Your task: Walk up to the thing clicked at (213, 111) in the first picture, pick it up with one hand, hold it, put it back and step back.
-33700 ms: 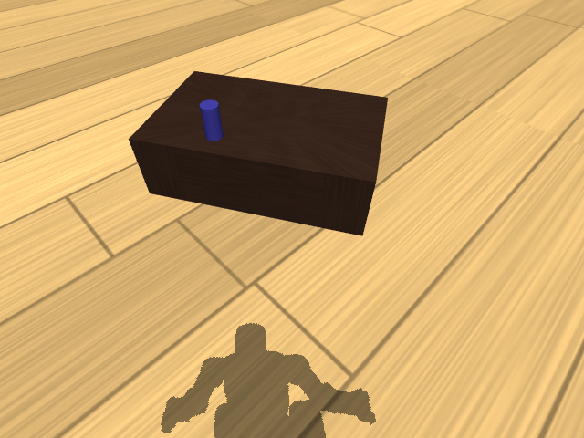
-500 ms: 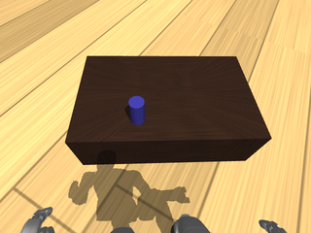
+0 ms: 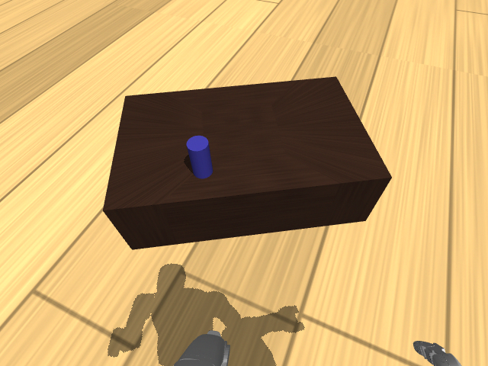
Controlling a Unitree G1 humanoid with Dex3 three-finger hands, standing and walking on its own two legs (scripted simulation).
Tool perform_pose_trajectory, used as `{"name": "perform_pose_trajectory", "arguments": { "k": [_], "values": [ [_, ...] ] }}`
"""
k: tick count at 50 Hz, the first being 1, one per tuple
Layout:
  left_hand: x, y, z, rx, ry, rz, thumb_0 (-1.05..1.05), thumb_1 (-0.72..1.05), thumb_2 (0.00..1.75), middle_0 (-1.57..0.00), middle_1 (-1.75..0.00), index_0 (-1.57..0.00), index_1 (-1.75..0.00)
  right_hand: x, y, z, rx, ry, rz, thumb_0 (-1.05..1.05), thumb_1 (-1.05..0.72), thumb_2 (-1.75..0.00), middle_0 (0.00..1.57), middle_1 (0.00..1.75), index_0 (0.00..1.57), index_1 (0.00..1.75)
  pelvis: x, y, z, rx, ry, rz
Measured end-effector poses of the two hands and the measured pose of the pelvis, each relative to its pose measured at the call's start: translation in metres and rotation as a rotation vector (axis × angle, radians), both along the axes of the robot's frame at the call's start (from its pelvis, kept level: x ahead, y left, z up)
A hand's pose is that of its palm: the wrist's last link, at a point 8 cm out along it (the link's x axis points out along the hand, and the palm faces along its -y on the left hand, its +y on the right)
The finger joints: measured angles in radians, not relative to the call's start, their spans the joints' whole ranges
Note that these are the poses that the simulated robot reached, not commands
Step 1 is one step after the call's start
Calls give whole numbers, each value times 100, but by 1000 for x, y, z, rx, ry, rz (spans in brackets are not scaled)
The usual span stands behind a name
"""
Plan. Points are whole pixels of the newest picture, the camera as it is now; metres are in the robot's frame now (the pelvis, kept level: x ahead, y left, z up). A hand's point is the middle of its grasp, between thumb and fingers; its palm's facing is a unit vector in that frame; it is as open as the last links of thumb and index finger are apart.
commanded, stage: step back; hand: left
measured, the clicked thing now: (200, 157) +0.83 +0.18 -0.35
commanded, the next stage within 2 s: stand in 1.74 s
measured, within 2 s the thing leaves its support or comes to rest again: neither
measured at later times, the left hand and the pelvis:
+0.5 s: hand out of the picture -0.07 +0.26 -0.15, palm faces +0.03 -0.92 -0.38, open 7.4 cm; pelvis -0.17 -0.01 +0.00, yaw +1 degrees
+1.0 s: hand out of the picture -0.25 +0.26 -0.14, palm faces +0.13 -0.91 -0.38, open 7.4 cm; pelvis -0.28 -0.03 +0.00, yaw +6 degrees
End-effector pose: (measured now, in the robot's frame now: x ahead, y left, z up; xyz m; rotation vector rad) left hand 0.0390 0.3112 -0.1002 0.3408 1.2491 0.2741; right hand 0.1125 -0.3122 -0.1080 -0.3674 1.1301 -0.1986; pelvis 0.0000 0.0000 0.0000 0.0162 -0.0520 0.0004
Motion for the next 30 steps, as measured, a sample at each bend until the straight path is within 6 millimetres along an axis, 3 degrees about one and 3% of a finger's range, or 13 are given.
{"name": "perform_pose_trajectory", "arguments": {
  "k": [3,8,12,16,23,30],
  "values": [
    [-10,1,7,18,-21,4,1,90,90,-20,-30,-21,-30,-33,-3,-1,-2,41,3,1,-91,-89,20,30,21,30,-16,0,3,10,10,18],
    [-12,11,8,42,-121,-7,1,90,90,-21,-30,-21,-30,-82,1,-7,-23,124,32,1,-91,-89,20,30,21,30,-49,3,-2,-2,16,70],
    [-18,22,-4,25,-189,-4,1,90,90,-20,-30,-21,-30,-112,12,-10,-38,141,53,1,-91,-89,20,30,21,30,-81,8,-11,18,-4,93],
    [-40,17,-5,-2,-174,6,1,91,90,-20,-30,-20,-30,-133,19,2,-26,107,63,1,-91,-89,21,30,21,30,-107,7,-3,-15,-6,87],
    [-102,2,-9,-21,-112,-14,1,91,90,-20,-30,-20,-30,-146,7,15,-40,-12,76,1,-90,-89,21,30,21,30,-155,-5,0,-30,10,34],
    [-184,-25,-14,-1,-31,-21,1,91,90,-20,-30,-20,-30,-177,-25,0,-20,-83,58,1,-91,-89,21,30,21,30,-211,-29,-12,-51,-5,9]
  ]
}}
